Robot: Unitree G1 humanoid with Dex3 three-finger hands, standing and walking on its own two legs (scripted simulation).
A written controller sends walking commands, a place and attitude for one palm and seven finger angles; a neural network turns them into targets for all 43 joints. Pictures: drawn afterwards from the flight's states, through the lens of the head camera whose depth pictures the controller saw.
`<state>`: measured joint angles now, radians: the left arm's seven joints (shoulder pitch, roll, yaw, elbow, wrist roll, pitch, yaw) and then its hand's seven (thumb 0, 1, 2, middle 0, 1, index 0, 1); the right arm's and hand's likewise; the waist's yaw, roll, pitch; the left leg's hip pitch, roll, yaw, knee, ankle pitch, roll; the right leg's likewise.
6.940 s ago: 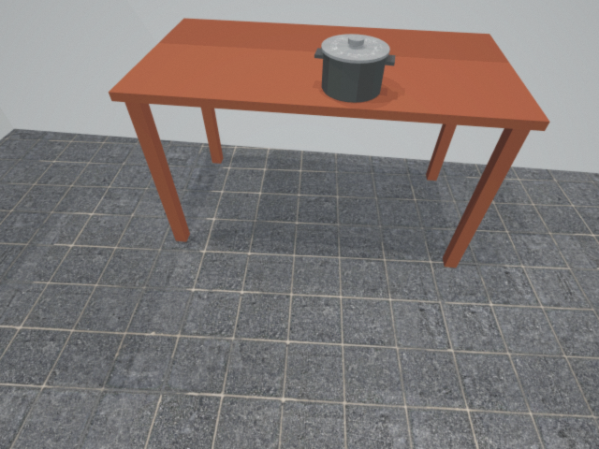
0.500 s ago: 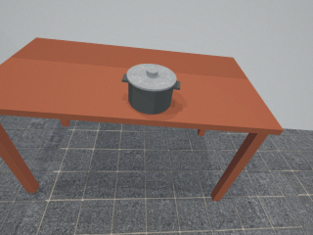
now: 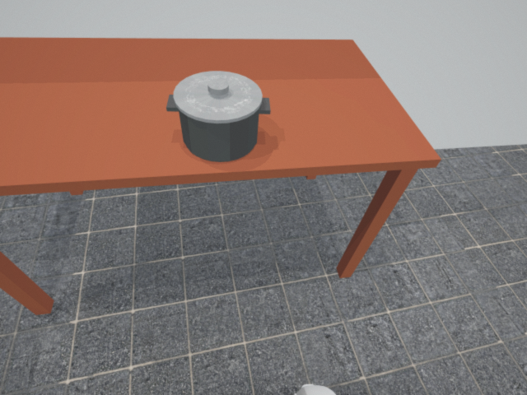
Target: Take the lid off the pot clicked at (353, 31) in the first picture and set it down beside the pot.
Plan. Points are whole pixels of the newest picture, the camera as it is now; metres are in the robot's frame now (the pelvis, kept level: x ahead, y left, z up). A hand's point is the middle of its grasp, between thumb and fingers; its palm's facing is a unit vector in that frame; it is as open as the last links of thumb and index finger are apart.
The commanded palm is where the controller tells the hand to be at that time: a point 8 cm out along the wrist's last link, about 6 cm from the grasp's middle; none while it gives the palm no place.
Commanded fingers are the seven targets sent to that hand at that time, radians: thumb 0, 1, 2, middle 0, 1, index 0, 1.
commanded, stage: come to a stop and stand still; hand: left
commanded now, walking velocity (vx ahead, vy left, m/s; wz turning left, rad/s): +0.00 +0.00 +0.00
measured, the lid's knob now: (218, 87) +0.71 +0.08 +0.09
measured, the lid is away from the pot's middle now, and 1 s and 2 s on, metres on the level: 0.00 0.00 0.00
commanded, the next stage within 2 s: look again from close up in 0.54 s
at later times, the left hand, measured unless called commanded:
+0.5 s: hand out of the picture +0.10 +0.14 -0.18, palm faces +0.05 -0.97 -0.24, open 7.3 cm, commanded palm none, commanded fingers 0.00 0.90 0.90 -0.20 -0.30 -0.20 -0.30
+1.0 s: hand out of the picture +0.01 +0.15 -0.18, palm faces +0.04 -0.98 -0.18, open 7.4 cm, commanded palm none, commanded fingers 0.00 0.90 0.90 -0.20 -0.30 -0.20 -0.30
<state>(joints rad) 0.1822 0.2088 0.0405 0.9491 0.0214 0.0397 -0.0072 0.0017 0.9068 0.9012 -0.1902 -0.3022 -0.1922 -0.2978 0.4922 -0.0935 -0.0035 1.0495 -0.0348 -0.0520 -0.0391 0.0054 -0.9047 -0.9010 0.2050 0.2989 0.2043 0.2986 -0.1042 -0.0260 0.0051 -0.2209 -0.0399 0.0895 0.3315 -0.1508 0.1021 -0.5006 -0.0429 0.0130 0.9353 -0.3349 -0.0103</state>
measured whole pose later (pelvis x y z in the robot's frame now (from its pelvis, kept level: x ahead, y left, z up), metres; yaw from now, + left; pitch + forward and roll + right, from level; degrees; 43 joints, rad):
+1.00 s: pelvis +0.01 -0.03 -0.01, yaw +1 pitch -1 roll +0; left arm 0.32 0.17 -0.01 1.03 0.01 0.01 0.02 0.00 0.90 0.90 -0.19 -0.30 -0.20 -0.30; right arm 0.24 -0.16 -0.01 1.06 -0.01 0.00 -0.02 0.00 -0.93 -0.90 0.20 0.30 0.20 0.30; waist 0.01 -0.02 0.04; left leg -0.17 -0.04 0.08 0.40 -0.21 0.06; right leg -0.21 -0.03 0.01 0.42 -0.20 0.02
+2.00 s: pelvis +0.05 -0.03 -0.01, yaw +0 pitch -1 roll +0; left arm 0.33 0.12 0.00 1.12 0.00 -0.02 0.04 0.00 0.91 0.90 -0.19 -0.30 -0.20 -0.30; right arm 0.30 -0.10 0.01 1.16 0.00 -0.03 -0.05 0.01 -0.91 -0.90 0.20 0.30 0.20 0.30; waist 0.00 -0.02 0.03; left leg -0.11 -0.02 0.08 0.40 -0.27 0.05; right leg -0.15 -0.01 0.01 0.42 -0.25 0.01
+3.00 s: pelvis +0.23 -0.05 -0.01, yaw +7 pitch +0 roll +0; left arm 0.22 0.18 0.07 0.94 0.01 -0.02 -0.01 0.00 0.91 0.90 -0.19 -0.30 -0.19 -0.30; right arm 0.22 -0.17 -0.05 0.98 -0.03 -0.04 -0.02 0.00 -0.93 -0.90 0.21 0.30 0.21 0.30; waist 0.00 -0.02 0.04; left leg -0.23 0.04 0.02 0.48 -0.25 -0.01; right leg -0.45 -0.07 -0.02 0.80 -0.34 0.01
